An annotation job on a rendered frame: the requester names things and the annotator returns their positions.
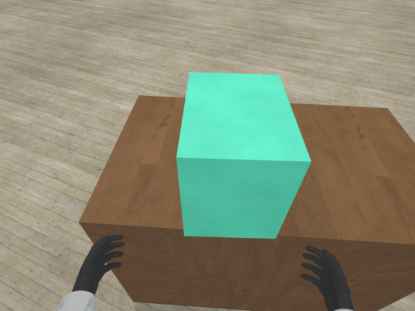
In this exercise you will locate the robot right hand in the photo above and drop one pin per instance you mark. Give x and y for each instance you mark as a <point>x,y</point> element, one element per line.
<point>332,284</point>

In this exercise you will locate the carton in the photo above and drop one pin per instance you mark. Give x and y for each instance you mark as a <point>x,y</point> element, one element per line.
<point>241,157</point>

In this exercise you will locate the robot left hand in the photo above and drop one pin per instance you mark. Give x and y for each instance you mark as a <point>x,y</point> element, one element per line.
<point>94,266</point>

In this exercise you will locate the pedestal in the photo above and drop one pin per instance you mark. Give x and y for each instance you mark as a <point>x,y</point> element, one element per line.
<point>357,201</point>

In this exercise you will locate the left robot forearm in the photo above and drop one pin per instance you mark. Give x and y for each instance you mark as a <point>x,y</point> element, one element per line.
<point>78,301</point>

